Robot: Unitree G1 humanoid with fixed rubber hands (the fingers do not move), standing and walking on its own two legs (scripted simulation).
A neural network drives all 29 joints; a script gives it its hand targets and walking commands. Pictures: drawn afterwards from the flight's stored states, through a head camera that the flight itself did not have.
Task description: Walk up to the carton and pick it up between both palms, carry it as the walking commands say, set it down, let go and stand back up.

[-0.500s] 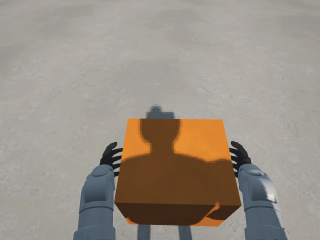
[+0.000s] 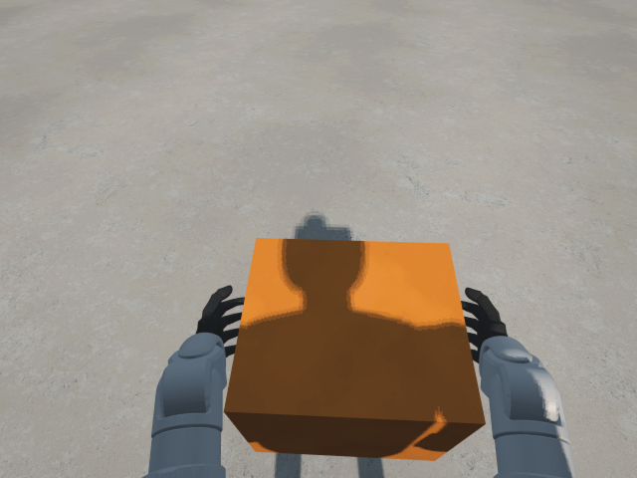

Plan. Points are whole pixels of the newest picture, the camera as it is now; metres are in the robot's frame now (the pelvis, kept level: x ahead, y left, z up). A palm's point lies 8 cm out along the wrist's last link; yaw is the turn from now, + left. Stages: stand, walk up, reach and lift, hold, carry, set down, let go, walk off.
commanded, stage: carry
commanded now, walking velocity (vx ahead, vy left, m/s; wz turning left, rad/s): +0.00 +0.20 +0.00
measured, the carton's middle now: (347, 352) +0.29 -0.01 -0.01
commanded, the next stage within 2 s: none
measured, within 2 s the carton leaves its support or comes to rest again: neither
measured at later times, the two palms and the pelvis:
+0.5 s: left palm (93, 427) +0.15 +0.25 +0.07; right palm (431, 386) +0.20 -0.10 +0.08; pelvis -0.04 +0.06 -0.01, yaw +6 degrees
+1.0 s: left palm out of the picture +0.08 +0.36 +0.07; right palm (336, 457) +0.13 +0.01 +0.07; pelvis -0.12 +0.16 -0.02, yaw +7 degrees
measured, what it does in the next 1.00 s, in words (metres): steps to the left: left foot, then right foot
